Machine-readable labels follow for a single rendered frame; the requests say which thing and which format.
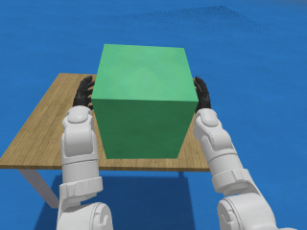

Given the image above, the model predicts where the robot left forearm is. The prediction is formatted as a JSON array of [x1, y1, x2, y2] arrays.
[[56, 105, 104, 230]]

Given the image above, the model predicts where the robot left hand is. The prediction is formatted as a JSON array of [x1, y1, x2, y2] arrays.
[[72, 76, 95, 110]]

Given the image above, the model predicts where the robot right hand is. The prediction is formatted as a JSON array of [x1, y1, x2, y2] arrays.
[[193, 77, 212, 114]]

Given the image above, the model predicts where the carton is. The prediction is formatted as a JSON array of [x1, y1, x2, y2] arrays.
[[91, 44, 199, 159]]

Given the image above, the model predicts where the robot right forearm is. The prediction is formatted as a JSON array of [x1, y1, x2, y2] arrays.
[[193, 108, 276, 225]]

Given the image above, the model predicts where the table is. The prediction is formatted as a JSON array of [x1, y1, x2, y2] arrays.
[[0, 73, 211, 209]]

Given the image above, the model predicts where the robot right upper arm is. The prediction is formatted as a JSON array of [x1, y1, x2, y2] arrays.
[[217, 192, 297, 230]]

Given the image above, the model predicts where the robot left upper arm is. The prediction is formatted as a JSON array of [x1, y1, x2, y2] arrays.
[[57, 202, 113, 230]]

